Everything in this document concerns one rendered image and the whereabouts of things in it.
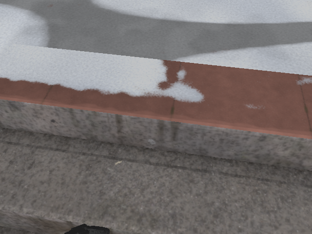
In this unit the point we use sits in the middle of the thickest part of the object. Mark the stairs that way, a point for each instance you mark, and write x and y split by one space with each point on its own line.
63 167

